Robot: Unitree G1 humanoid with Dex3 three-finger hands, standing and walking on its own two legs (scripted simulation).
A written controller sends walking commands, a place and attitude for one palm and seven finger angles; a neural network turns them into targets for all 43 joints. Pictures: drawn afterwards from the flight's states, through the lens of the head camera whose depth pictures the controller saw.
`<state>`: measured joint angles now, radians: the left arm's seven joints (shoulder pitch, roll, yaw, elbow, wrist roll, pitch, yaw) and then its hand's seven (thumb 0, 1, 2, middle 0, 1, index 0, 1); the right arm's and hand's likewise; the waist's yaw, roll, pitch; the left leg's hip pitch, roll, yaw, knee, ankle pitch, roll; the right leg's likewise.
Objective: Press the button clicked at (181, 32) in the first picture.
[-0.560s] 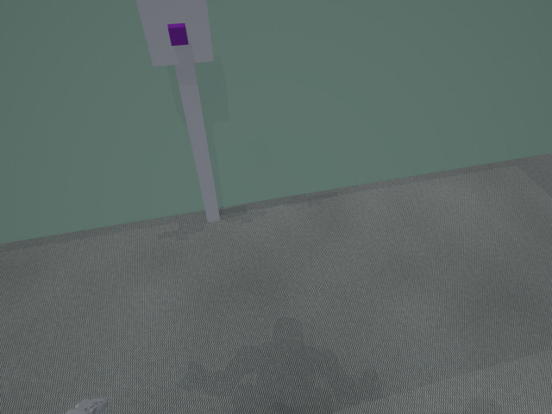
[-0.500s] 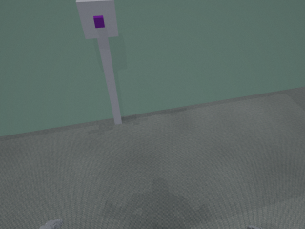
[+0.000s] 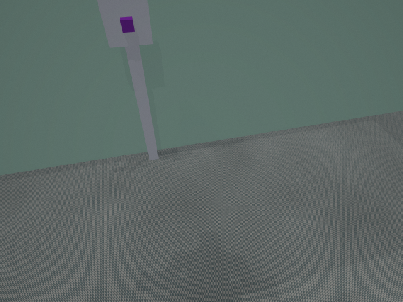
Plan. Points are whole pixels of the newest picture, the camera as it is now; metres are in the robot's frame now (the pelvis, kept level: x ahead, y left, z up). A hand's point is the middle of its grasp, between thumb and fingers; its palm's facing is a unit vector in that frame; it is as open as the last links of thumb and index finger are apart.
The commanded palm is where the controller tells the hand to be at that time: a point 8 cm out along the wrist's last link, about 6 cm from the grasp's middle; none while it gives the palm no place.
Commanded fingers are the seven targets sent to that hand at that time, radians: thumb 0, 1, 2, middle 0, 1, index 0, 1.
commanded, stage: stand and wait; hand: left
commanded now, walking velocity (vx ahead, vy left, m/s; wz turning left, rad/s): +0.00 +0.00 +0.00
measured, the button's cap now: (127, 24) +1.03 +0.36 +0.10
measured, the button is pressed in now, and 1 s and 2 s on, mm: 0 0 0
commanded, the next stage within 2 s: look at it before walking up in 0.28 s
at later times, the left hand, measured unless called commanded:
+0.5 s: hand out of the picture +0.08 +0.24 -0.15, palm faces -0.03 -0.94 -0.33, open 7.3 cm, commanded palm none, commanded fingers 0.00 0.90 0.90 -0.20 -0.30 -0.20 -0.30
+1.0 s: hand out of the picture +0.08 +0.25 -0.15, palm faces -0.02 -0.94 -0.34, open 7.3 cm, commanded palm none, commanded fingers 0.00 0.90 0.90 -0.20 -0.30 -0.20 -0.30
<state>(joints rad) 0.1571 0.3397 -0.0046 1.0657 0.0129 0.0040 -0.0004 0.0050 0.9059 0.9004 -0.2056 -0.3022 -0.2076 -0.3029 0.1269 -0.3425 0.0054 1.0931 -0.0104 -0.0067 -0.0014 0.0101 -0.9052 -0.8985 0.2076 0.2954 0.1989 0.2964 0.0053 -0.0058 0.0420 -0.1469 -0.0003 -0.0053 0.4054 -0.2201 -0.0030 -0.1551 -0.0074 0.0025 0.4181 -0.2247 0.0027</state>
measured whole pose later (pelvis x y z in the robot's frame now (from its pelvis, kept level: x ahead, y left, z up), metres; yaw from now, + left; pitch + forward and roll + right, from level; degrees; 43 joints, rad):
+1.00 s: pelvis +0.00 +0.00 +0.00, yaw +0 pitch -2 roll +0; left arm 0.14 0.35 -0.01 1.08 0.01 -0.01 0.00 0.00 0.91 0.90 -0.20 -0.30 -0.21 -0.30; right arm 0.10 -0.34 0.01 1.11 -0.01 -0.01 0.00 0.01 -0.91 -0.90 0.21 0.30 0.20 0.30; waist 0.01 -0.01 0.04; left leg -0.12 0.01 -0.01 0.36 -0.20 -0.01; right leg -0.13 0.00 0.00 0.37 -0.20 0.00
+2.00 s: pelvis +0.31 +0.01 -0.01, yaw -12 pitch -1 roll +0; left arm 0.18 0.19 0.06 0.97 0.03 -0.02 0.01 0.00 0.92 0.90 -0.20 -0.30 -0.20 -0.30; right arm 0.25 -0.18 -0.04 1.06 -0.02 -0.05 -0.02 -0.01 -0.95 -0.90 0.21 0.30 0.20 0.30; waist -0.01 -0.01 0.04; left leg -0.27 0.04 0.16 0.52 -0.23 0.04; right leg -0.43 -0.08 -0.09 0.81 -0.34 0.01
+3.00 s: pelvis +0.43 -0.01 +0.00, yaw +15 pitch -1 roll +1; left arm 0.27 0.14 0.02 0.96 0.03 -0.02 0.02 0.00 0.91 0.90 -0.20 -0.30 -0.21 -0.30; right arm 0.17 -0.22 -0.06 1.00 -0.02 0.05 0.01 0.01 -0.91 -0.90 0.20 0.29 0.19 0.30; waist 0.01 0.05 0.05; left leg -0.42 0.02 0.00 1.05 -0.38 -0.03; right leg -0.20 -0.05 -0.15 0.49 -0.27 -0.03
